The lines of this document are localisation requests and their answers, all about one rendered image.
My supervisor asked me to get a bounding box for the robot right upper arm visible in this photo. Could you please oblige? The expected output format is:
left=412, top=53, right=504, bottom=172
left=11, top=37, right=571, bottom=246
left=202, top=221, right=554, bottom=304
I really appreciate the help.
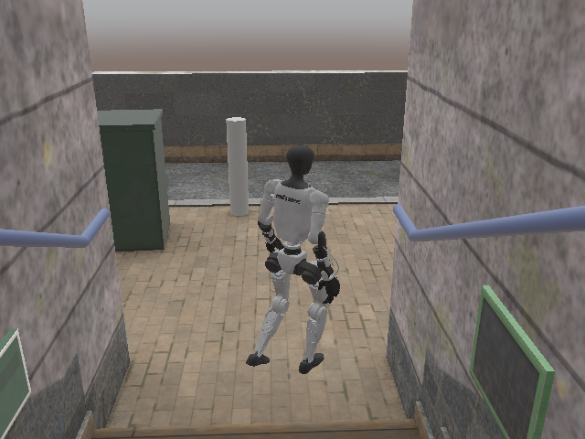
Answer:
left=308, top=188, right=329, bottom=244

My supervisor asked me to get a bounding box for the left robot forearm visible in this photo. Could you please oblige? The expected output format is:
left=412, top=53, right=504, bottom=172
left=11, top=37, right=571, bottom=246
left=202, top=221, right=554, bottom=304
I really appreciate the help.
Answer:
left=258, top=221, right=276, bottom=244

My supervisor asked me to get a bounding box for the right robot hand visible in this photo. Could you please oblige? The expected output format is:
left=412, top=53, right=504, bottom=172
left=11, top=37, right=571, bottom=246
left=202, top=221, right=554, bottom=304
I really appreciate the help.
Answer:
left=318, top=277, right=340, bottom=304

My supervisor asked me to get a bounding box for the left robot hand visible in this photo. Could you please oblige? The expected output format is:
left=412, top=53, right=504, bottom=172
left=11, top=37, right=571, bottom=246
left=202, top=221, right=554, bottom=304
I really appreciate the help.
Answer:
left=265, top=237, right=284, bottom=253

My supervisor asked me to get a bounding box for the right robot forearm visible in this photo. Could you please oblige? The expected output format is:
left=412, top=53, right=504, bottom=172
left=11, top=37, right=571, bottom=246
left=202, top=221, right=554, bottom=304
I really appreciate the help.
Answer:
left=313, top=231, right=335, bottom=281

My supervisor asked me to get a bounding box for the humanoid robot head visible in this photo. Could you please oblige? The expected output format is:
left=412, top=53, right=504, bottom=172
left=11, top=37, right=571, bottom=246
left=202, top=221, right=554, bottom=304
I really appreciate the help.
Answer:
left=281, top=145, right=314, bottom=189

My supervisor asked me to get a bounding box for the robot left upper arm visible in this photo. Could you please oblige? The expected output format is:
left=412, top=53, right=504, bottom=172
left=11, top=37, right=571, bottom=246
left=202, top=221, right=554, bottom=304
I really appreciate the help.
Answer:
left=258, top=179, right=283, bottom=225

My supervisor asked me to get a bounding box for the right robot thigh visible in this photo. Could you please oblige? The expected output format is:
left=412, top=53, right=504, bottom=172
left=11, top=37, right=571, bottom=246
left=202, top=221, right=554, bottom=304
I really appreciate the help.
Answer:
left=299, top=261, right=328, bottom=321

